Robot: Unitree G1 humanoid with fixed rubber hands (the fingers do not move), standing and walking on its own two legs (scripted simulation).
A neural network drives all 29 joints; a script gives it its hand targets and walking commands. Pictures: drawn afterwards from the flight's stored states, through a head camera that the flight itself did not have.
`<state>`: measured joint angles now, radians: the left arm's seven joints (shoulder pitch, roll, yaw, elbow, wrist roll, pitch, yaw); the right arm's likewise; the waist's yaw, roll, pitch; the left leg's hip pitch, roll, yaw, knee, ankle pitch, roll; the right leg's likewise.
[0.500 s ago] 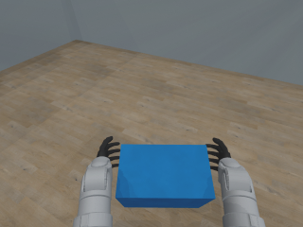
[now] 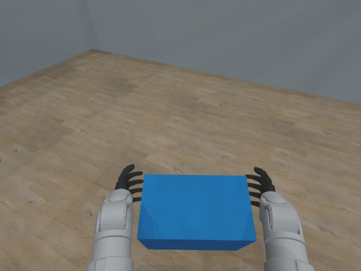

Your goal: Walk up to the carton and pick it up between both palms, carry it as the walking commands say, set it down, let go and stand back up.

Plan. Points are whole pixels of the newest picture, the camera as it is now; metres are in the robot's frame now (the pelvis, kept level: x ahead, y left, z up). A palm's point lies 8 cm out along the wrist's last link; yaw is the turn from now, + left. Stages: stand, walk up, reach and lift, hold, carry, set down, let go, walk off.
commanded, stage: hold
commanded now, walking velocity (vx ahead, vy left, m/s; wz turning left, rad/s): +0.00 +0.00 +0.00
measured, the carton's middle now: (193, 215) +0.28 +0.00 -0.05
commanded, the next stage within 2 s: carry in 1.08 s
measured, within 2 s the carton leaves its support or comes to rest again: neither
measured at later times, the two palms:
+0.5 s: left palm (121, 195) +0.28 +0.17 +0.05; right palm (266, 199) +0.27 -0.16 +0.04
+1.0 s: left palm (121, 197) +0.27 +0.17 +0.05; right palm (265, 200) +0.27 -0.16 +0.04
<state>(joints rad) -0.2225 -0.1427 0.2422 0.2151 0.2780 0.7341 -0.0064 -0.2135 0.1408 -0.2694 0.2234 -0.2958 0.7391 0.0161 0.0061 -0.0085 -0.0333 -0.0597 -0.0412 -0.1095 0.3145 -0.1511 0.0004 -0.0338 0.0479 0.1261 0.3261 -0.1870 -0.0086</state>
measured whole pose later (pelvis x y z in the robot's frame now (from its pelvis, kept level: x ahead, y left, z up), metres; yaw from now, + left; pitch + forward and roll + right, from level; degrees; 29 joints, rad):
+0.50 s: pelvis +0.00 +0.00 +0.00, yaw +0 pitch -6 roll +0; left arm -0.22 -0.14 0.25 0.21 0.29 0.74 -0.01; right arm -0.22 0.14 -0.27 0.24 -0.29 0.74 0.02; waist 0.01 -0.01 -0.04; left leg -0.06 -0.04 -0.10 0.31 -0.15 0.00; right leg -0.03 0.05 0.13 0.32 -0.18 -0.01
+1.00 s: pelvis +0.00 +0.00 +0.00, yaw +0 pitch -6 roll +0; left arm -0.19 -0.14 0.23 0.19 0.27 0.74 -0.01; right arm -0.19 0.14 -0.25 0.21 -0.28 0.74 0.01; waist 0.01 -0.01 -0.04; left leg -0.06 -0.04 -0.10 0.31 -0.15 0.00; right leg -0.03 0.05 0.13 0.32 -0.18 -0.01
